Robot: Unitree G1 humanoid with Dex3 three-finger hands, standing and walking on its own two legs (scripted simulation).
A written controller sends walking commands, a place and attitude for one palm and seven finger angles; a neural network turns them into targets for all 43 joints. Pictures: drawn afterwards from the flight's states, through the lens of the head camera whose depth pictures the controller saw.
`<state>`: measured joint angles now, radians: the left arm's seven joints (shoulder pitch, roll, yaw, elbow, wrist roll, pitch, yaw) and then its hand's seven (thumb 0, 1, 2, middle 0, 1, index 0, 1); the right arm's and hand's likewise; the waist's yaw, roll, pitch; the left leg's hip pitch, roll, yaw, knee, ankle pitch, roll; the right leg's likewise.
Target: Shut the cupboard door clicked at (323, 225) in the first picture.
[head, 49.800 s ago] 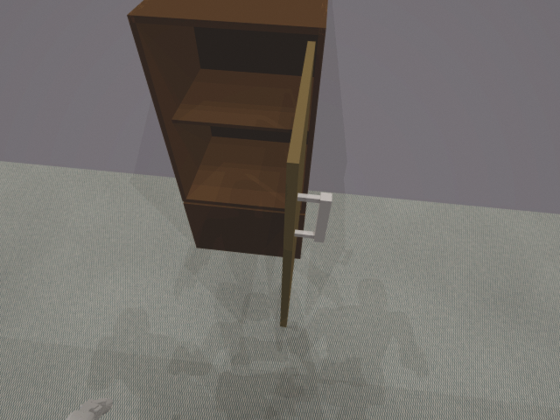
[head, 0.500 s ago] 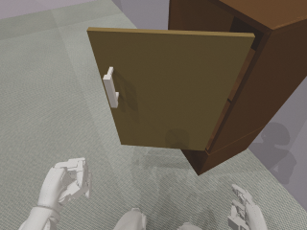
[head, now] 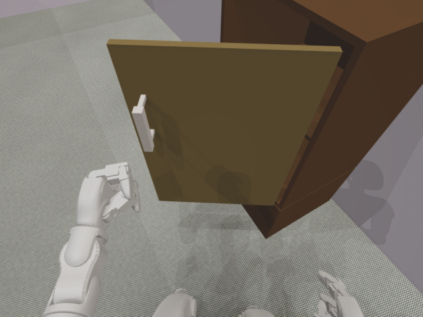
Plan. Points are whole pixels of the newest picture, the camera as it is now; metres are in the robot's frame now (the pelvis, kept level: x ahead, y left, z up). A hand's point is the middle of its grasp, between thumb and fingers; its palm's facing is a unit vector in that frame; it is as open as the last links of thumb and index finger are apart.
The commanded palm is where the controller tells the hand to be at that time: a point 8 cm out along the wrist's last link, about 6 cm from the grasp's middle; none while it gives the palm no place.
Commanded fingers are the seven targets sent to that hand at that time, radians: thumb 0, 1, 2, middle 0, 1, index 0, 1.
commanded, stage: bring the fist close to the handle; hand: left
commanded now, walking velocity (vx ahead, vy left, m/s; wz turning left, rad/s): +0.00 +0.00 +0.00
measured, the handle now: (145, 124) +0.50 +0.17 +0.06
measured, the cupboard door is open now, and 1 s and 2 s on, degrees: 58 58 48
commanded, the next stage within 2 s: push the door shut along its arc in 0.86 s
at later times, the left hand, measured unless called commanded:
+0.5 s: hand (160, 163) +0.40 +0.12 +0.06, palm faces -0.01 -1.00 -0.01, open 3.1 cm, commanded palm +0.37 +0.18 +0.06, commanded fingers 0.00 0.90 0.90 -1.30 -1.50 -1.30 -1.50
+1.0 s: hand (164, 157) +0.40 +0.12 +0.06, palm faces -0.02 -1.00 -0.04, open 3.1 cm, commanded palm +0.38 +0.17 +0.06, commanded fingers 0.00 0.90 0.90 -1.30 -1.50 -1.30 -1.50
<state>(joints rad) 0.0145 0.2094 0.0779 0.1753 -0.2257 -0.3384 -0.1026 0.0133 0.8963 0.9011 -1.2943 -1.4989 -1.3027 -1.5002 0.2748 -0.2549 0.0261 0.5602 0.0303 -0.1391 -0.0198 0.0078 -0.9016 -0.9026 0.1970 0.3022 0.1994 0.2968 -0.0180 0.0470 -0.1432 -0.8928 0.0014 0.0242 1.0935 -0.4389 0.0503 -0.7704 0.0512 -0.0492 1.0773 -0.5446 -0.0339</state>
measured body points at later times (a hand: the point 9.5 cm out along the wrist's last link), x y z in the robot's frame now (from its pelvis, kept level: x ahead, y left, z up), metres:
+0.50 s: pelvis -0.01 -0.01 +0.00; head +0.06 -0.01 +0.45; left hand +0.39 +0.18 +0.06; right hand +0.11 -0.26 -0.11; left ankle +0.05 +0.09 -0.66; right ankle -0.01 -0.10 -0.66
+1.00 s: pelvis -0.01 -0.01 +0.00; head +0.06 -0.01 +0.44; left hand +0.40 +0.17 +0.07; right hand +0.10 -0.27 -0.12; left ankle +0.05 +0.09 -0.66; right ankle -0.01 -0.10 -0.66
